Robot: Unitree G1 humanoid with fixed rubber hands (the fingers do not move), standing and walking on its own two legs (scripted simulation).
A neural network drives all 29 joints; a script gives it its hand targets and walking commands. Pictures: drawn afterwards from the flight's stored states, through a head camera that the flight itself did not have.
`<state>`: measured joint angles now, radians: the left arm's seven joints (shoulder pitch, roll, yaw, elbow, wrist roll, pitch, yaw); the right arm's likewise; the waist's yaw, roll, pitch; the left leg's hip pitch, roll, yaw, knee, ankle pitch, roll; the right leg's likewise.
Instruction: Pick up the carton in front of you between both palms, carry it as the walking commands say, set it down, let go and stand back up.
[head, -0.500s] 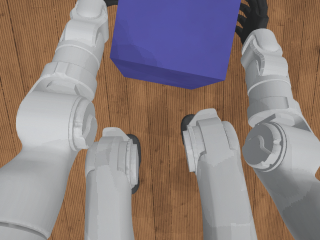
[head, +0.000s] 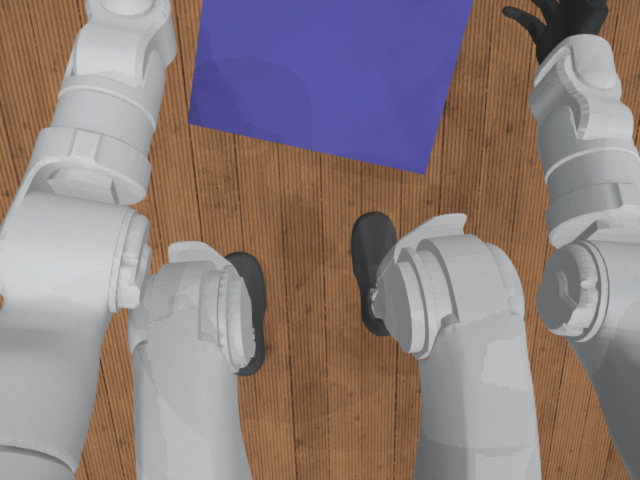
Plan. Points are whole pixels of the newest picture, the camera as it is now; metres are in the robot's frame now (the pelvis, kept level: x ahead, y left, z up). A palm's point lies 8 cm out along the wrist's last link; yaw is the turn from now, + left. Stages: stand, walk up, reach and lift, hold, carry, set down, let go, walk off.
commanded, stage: set down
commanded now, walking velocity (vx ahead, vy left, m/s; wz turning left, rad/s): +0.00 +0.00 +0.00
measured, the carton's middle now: (323, 55) +0.49 -0.05 -0.24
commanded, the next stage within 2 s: let go in 0.98 s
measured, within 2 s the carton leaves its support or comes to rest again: neither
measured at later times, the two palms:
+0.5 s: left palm out of the picture +0.58 +0.10 +0.01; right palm out of the picture +0.47 -0.27 +0.01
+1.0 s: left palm out of the picture +0.57 +0.11 +0.16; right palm out of the picture +0.47 -0.28 +0.16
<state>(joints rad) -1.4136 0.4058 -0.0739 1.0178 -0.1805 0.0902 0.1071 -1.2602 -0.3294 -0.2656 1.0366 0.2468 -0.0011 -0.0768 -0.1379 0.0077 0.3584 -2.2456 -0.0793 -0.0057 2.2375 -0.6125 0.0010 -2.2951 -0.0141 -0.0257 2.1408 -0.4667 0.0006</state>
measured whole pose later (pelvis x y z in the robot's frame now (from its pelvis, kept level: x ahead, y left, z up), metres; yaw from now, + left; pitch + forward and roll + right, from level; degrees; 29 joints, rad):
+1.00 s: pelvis +0.04 +0.00 +0.25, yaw -1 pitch +45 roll +0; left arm -1.08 0.27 0.17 0.90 0.04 0.18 0.03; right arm -0.88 -0.20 -0.38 0.76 0.05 0.13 0.01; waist -0.14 0.06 -0.12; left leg -1.64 -0.07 -0.03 1.31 -0.44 0.01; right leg -1.69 0.03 0.02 1.24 -0.33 0.02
